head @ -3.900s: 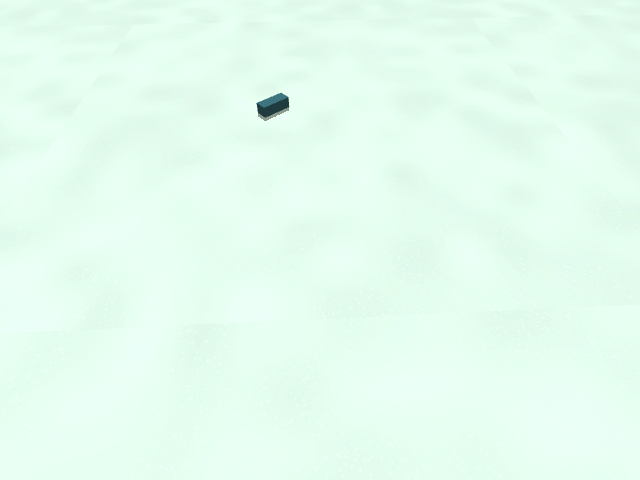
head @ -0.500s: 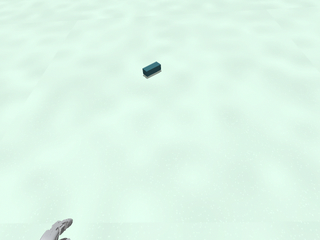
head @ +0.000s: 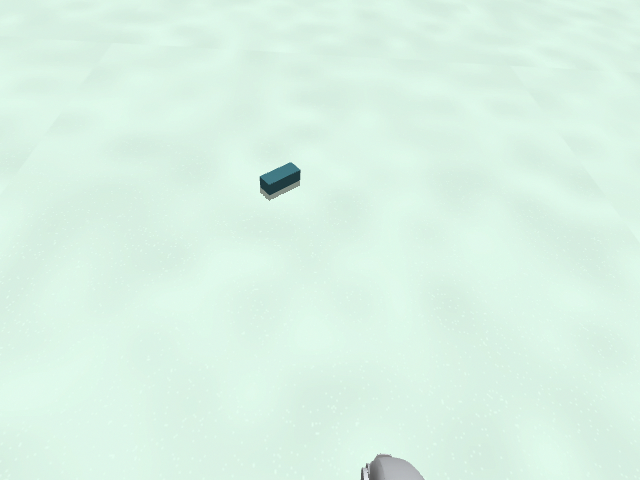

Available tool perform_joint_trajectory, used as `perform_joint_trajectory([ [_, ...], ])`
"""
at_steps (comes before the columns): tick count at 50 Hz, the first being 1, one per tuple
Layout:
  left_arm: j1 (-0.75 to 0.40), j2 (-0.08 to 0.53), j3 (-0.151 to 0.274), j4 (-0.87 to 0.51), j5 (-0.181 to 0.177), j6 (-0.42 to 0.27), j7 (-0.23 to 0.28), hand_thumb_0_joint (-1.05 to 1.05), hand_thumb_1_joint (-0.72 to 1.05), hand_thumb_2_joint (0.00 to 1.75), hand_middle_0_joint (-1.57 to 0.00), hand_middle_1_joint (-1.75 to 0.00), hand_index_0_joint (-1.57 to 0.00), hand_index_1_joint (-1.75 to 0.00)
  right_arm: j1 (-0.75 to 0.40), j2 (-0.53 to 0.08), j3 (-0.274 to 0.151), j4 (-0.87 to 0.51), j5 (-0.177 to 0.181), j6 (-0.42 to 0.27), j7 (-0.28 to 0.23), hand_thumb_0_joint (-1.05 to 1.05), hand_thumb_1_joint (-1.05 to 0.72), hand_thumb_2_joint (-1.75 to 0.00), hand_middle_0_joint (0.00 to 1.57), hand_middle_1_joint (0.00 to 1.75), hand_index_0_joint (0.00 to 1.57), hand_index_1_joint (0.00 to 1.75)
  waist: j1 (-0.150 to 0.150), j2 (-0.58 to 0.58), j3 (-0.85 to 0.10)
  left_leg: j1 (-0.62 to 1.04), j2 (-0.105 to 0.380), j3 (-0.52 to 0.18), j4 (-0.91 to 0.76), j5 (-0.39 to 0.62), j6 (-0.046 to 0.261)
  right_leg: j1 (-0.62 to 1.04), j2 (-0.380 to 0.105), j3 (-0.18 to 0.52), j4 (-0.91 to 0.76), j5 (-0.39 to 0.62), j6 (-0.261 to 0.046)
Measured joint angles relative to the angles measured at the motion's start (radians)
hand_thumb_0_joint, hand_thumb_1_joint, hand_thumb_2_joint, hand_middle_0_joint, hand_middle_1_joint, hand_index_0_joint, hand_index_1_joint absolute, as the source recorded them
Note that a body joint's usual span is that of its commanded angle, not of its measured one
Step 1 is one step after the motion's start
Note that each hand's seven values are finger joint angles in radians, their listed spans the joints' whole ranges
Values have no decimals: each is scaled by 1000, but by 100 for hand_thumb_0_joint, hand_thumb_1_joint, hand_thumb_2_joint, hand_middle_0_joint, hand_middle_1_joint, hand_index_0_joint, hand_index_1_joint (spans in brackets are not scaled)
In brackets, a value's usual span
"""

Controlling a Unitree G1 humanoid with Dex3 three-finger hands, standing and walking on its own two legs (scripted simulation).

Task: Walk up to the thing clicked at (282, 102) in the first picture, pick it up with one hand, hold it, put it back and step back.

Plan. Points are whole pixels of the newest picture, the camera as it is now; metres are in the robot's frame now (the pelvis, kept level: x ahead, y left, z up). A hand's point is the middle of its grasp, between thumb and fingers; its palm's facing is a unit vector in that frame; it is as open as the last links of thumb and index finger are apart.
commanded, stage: walk up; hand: left
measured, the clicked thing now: (280, 178) +1.48 +0.14 -0.74
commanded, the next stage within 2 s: none
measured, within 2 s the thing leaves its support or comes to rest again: neither
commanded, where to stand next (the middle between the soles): +1.09 -0.04 m, yaw +2 degrees
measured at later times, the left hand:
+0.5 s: hand (186, 346) +0.34 +0.22 -0.12, palm faces -0.01 -0.93 -0.37, open 7.4 cm
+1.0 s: hand (192, 255) +0.54 +0.25 -0.15, palm faces -0.07 -0.94 -0.32, open 7.4 cm
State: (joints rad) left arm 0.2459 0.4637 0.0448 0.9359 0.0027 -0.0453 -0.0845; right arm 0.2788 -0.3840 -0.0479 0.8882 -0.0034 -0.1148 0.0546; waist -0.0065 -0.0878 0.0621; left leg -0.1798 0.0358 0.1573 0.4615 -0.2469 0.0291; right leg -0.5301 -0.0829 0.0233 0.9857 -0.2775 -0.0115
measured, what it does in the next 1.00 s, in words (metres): walks ahead: right foot, then left foot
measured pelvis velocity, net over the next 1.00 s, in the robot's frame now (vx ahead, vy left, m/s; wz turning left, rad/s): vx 0.49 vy -0.02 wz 0.01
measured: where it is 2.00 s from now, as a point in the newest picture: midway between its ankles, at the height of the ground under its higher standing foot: (323, 289)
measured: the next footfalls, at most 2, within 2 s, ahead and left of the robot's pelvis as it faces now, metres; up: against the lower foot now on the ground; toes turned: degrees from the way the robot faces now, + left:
right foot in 0.22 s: +0.31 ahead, -0.16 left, +0.00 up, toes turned -6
left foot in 0.68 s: +0.52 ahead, +0.10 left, +0.00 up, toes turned +9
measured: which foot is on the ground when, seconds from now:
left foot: down 0.00-0.24, up 0.26-0.66, down 0.68-1.00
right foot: up 0.00-0.20, down 0.22-0.70, up 0.72-1.00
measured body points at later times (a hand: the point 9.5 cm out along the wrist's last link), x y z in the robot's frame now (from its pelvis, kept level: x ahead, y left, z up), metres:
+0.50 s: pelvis +0.26 -0.05 +0.00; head +0.28 -0.07 +0.45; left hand +0.34 +0.27 -0.10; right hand +0.34 -0.37 -0.12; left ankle +0.33 +0.10 -0.69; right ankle +0.27 -0.15 -0.74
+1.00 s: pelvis +0.49 -0.02 +0.00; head +0.51 +0.00 +0.45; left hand +0.55 +0.30 -0.13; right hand +0.57 -0.34 -0.10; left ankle +0.48 +0.10 -0.74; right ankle +0.60 -0.18 -0.70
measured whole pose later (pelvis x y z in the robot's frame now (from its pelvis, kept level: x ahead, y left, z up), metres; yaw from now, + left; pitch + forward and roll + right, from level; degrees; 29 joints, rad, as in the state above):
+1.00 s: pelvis +0.49 -0.02 +0.00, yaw +0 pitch -2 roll +1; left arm 0.28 0.44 0.05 0.92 0.02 -0.03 -0.09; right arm 0.28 -0.40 -0.05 0.86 -0.01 -0.10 0.06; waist -0.01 -0.06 0.07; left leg -0.15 0.04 0.14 0.46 -0.27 0.02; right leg -0.52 -0.12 0.00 0.80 -0.24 0.00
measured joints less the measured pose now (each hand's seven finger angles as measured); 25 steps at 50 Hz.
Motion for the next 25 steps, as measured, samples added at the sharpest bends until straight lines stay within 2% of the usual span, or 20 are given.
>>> perform_joint_trajectory([
  [2, -15, -7, -1, -9, 7, 6, -13, 1, 91, 90, -20, -30, -20, -30, 21, -2, 1, 4, 0, 1, 2, 0, -90, -90, 20, 30, 21, 30, -7, 9, 4, 51, -2, 5, -39, -13, -4, -30, -21, -16, -96, 43, 7],
  [5, -43, -16, 1, -15, 12, 13, -27, 1, 91, 90, -20, -30, -20, -30, 48, -12, -1, 11, 1, 8, 4, 0, -90, -90, 20, 30, 21, 30, -22, 27, 10, 116, -3, 5, -70, -46, -21, -35, -38, -34, -258, 141, 3],
  [7, -62, -22, 4, -15, 13, 15, -32, 1, 91, 90, -20, -30, -20, -30, 63, -19, -3, 17, -1, 15, 5, 0, -90, -90, 20, 30, 21, 30, -31, 36, 10, 154, -2, 7, -73, -80, -36, -17, -36, -44, -343, 192, -6],
  [9, -76, -27, 7, -14, 14, 16, -33, 1, 91, 90, -20, -30, -20, -30, 79, -28, -8, 21, -2, 23, 2, 0, -89, -90, 20, 30, 21, 30, -40, 48, 3, 186, 5, 8, -57, -128, -53, 15, -23, -63, -389, 197, -18],
  [11, -85, -29, 10, -20, 14, 9, -31, 1, 91, 90, -20, -30, -20, -30, 99, -38, -13, 24, -5, 32, -5, 0, -89, -90, 20, 30, 21, 30, -47, 63, -10, 199, 22, 0, 6, -200, -65, 74, -1, -85, -430, 173, -32],
  [13, -105, -47, 20, -30, 18, -11, -16, 1, 91, 90, -20, -30, -20, -30, 90, -49, -16, 36, -5, 46, -16, 1, -90, -90, 20, 30, 21, 30, -42, 109, 5, 141, 68, -41, 219, -246, -32, 84, 35, -110, -364, 136, -28],
  [16, -110, -68, 12, -60, 3, -32, 2, 1, 91, 90, -20, -30, -20, -30, 52, -45, -6, 51, 4, 59, -23, 1, -90, -90, 20, 30, 20, 30, -24, 121, 25, -29, 18, -139, 585, -209, -3, 130, 42, -119, -338, 68, -31],
  [18, -96, -81, 3, -69, -2, -37, 12, 0, 91, 90, -20, -30, -20, -30, 28, -46, -1, 52, 10, 57, -20, 1, -90, -90, 20, 30, 20, 30, -12, 132, 26, -130, 8, -157, 662, -146, 8, 187, 50, -126, -391, 65, -34],
  [21, -60, -87, -2, -70, -1, -42, 18, 0, 91, 90, -20, -30, -20, -30, 3, -45, -2, 36, 3, 49, -5, 1, -90, -90, 20, 30, 20, 30, 0, 141, 19, -248, 24, -167, 611, -79, 2, 268, 63, -138, -474, 65, -38],
  [25, -7, -76, 1, -66, 10, -41, 17, 0, 90, 90, -20, -30, -21, -30, -20, -46, -12, 25, -10, 53, 17, 0, -90, -90, 20, 30, 20, 30, 16, 136, 7, -339, 57, -159, 428, -13, -25, 350, 73, -150, -540, 39, -41],
])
